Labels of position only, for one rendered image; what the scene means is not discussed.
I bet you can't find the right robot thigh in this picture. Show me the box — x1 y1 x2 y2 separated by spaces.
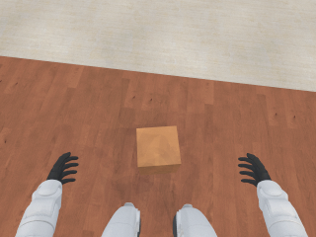
176 207 217 237

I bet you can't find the robot left hand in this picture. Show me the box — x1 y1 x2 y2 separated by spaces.
46 152 79 185

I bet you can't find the carton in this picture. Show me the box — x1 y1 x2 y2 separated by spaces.
136 125 182 176

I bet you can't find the left robot forearm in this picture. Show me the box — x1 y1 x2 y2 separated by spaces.
15 180 62 237

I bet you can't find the right robot forearm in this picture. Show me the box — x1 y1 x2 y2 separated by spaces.
257 180 308 237

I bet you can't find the robot right hand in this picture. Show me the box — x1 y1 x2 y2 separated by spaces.
238 153 272 187

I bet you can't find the robot right shin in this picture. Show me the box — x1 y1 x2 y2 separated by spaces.
177 203 193 237

